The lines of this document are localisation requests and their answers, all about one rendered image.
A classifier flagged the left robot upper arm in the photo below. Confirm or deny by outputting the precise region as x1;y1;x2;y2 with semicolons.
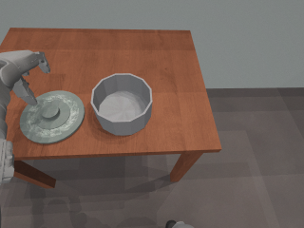
0;138;14;228

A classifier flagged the table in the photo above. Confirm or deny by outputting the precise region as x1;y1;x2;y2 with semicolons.
0;28;222;189

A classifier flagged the knob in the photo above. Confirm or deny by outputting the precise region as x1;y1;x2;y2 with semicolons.
41;104;60;120

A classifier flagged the left robot hand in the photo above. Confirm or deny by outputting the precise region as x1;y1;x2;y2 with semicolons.
0;49;50;105

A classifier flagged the lid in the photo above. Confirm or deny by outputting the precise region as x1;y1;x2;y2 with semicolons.
19;90;86;144

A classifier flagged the pot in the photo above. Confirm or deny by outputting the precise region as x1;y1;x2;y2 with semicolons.
90;73;153;136

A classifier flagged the robot left forearm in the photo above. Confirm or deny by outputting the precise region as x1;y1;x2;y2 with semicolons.
0;57;21;140

